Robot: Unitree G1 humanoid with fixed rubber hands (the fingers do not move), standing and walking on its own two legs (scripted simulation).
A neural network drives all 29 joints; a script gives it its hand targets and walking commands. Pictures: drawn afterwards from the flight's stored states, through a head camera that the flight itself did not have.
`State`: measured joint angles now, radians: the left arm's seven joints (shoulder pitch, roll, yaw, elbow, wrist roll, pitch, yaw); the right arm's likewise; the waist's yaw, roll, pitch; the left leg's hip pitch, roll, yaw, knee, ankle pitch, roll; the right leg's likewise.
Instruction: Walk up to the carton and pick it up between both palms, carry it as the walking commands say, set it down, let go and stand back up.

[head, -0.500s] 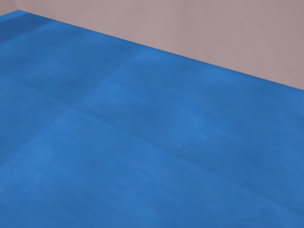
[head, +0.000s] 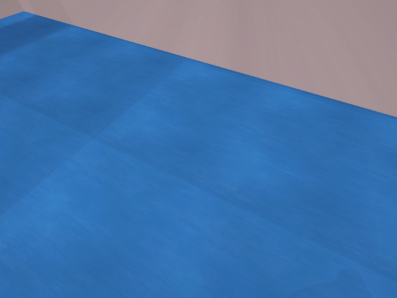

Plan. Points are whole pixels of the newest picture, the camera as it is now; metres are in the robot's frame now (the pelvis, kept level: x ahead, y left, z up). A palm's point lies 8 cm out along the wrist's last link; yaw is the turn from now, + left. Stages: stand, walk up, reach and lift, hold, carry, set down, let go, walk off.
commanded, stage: walk up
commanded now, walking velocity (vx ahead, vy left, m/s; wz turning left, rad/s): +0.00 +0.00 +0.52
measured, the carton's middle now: out of the picture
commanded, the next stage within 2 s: none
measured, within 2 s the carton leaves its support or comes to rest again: neither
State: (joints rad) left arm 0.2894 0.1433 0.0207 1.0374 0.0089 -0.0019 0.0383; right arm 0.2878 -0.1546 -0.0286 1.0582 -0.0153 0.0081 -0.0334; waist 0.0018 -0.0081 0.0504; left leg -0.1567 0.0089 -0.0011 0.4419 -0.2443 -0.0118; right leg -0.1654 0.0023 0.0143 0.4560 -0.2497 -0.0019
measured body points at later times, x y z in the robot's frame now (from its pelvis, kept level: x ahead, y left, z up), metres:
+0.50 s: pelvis -0.02 +0.03 +0.00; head +0.01 +0.07 +0.45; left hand +0.00 +0.29 -0.15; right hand +0.08 -0.20 -0.12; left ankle -0.01 +0.11 -0.74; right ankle +0.01 -0.13 -0.66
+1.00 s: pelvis -0.02 -0.08 +0.00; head -0.01 -0.12 +0.45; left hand -0.07 +0.18 -0.10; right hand +0.17 -0.29 -0.15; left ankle -0.09 +0.07 -0.67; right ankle +0.01 -0.13 -0.74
